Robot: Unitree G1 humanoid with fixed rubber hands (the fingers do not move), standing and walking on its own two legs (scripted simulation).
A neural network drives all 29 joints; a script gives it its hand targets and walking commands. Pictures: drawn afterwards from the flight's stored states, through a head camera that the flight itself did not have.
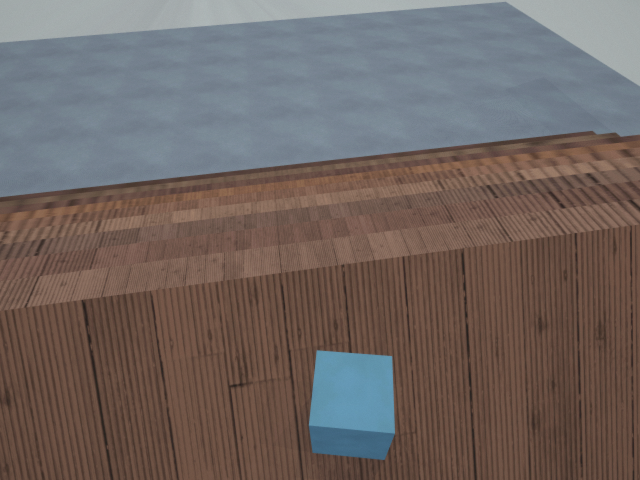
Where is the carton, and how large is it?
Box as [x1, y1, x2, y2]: [309, 350, 394, 459]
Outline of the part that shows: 317,350 309,419 309,430 312,451 319,453 384,459 394,434 391,356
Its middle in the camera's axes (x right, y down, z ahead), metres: +0.09 +0.47 +1.09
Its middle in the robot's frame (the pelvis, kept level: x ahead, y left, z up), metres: +0.45 -0.05 -0.65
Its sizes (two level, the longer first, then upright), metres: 0.210 0.200 0.250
